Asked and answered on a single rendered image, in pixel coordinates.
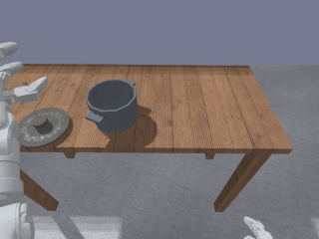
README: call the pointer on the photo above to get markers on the knob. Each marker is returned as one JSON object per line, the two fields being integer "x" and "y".
{"x": 39, "y": 121}

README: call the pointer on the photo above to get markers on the robot left forearm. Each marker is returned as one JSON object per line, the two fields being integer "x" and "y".
{"x": 11, "y": 186}

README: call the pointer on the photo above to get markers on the table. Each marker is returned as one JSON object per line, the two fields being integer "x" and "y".
{"x": 181, "y": 109}

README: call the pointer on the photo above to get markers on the robot left hand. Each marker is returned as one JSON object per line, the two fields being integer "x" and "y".
{"x": 21, "y": 95}

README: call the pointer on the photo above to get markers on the robot right hand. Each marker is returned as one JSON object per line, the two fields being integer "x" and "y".
{"x": 257, "y": 229}

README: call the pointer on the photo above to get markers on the pot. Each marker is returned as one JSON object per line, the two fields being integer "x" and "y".
{"x": 113, "y": 105}

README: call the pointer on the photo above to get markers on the lid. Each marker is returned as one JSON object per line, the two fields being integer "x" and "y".
{"x": 58, "y": 124}

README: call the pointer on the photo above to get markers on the left robot upper arm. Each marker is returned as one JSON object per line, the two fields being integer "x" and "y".
{"x": 16, "y": 222}

